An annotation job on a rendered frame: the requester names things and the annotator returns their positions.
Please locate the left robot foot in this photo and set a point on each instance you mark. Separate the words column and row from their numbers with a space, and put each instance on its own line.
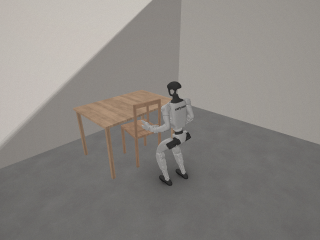
column 168, row 182

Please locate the robot right upper arm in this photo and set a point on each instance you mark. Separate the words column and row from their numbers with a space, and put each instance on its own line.
column 189, row 109

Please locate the chair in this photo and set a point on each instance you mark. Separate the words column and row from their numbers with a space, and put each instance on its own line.
column 136, row 130

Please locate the robot right forearm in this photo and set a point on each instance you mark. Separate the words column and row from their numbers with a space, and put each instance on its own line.
column 188, row 121

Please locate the left robot thigh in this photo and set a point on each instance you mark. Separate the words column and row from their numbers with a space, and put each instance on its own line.
column 168, row 143

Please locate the table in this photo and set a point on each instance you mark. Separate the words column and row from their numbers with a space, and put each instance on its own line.
column 114, row 111

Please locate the robot left forearm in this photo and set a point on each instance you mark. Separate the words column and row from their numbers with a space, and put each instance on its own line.
column 159, row 129

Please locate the left robot hand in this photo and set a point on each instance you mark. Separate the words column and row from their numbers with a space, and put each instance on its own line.
column 146, row 125

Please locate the robot left upper arm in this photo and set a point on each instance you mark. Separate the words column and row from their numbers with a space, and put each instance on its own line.
column 166, row 115

